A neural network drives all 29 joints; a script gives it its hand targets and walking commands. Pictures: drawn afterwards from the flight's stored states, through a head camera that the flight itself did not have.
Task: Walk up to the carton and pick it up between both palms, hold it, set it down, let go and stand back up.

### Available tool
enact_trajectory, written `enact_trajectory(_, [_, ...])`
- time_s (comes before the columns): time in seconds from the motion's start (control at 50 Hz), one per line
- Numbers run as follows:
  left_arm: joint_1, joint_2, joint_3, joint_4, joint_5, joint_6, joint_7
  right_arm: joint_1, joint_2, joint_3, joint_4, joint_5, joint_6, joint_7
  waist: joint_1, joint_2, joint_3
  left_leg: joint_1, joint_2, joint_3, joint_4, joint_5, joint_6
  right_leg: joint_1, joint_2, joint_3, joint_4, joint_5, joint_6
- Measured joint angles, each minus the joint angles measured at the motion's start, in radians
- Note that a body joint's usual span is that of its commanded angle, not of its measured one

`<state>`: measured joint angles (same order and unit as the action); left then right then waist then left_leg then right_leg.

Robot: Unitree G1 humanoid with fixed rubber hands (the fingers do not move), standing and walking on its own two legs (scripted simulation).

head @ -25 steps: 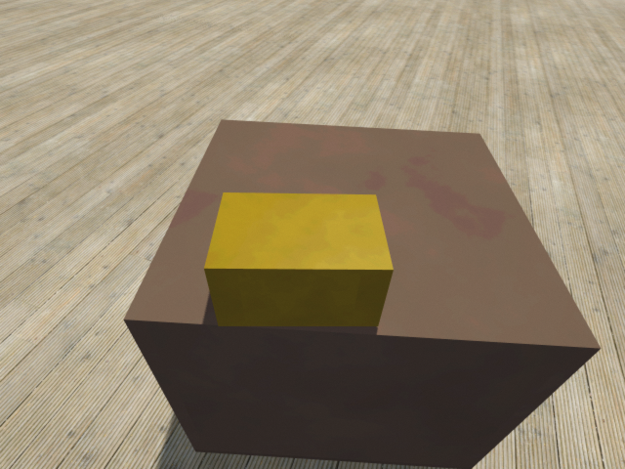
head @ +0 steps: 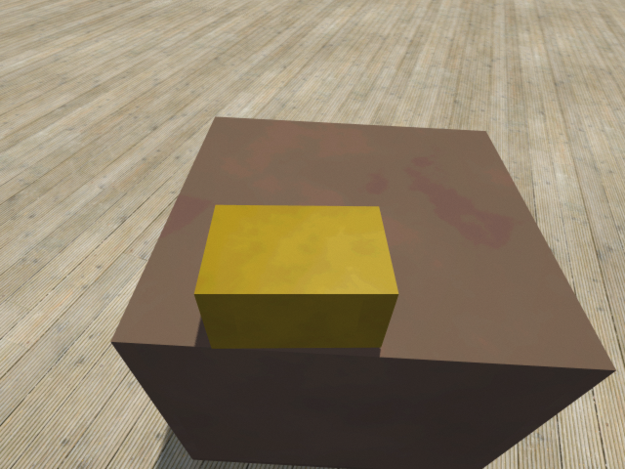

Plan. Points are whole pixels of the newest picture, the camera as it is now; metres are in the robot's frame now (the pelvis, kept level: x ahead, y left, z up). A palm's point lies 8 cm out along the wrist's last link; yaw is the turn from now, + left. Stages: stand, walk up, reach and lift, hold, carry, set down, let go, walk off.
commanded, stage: stand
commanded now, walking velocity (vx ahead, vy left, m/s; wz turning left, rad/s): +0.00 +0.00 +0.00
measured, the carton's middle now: (297, 275) +0.44 +0.02 -0.02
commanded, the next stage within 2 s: none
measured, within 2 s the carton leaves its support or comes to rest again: neither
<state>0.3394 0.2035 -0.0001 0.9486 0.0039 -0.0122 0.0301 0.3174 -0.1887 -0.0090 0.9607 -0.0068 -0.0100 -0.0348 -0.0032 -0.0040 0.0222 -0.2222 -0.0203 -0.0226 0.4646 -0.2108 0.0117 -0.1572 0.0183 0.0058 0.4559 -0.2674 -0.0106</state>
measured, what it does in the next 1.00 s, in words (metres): stands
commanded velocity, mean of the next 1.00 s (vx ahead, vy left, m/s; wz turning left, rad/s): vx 0.00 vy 0.00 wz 0.00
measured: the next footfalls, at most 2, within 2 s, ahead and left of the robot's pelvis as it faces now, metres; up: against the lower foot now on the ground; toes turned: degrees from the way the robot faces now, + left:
none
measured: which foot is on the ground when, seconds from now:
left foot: down 0.00-1.00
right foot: down 0.00-1.00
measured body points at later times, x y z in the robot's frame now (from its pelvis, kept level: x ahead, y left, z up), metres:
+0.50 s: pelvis +0.02 +0.00 +0.00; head +0.03 +0.00 +0.45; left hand +0.04 +0.23 -0.15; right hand +0.05 -0.24 -0.15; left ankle +0.03 +0.11 -0.74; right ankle -0.01 -0.11 -0.74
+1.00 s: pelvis +0.02 -0.01 +0.00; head +0.03 -0.01 +0.45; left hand +0.03 +0.22 -0.15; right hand +0.03 -0.24 -0.16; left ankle +0.03 +0.11 -0.74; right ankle -0.01 -0.11 -0.74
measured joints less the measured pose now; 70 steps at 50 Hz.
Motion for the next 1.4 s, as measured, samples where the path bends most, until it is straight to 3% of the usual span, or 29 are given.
enact_trajectory(1.4, [-0.019, -0.036, -0.021, 0.114, -0.006, -0.005, 0.017, -0.036, 0.023, 0.025, 0.142, 0.007, 0.005, -0.018, 0.0, 0.012, 0.022, 0.065, 0.027, 0.008, -0.058, -0.001, -0.024, 0.062, 0.016, -0.002, -0.063, 0.006, -0.02])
